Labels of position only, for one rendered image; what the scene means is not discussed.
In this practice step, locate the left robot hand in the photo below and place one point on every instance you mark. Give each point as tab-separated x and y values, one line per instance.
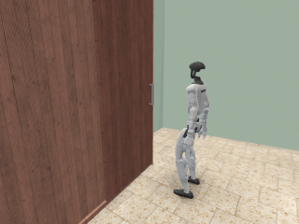
188	141

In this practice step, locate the robot right foot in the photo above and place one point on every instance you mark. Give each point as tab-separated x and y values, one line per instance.
195	181

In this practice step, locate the robot left forearm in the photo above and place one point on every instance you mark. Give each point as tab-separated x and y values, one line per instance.
193	121

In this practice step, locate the wardrobe door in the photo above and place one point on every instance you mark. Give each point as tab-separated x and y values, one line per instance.
123	53
51	165

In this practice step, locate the robot right forearm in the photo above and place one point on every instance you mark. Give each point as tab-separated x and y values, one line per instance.
204	115

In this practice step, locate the right robot hand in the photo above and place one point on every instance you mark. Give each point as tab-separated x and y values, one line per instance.
203	129

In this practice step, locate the robot left upper arm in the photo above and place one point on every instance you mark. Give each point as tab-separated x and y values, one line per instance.
192	90

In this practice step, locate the robot right upper arm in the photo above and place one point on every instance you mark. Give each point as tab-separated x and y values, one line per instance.
206	103

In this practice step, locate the right robot shin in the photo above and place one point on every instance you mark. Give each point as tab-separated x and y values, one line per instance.
191	163

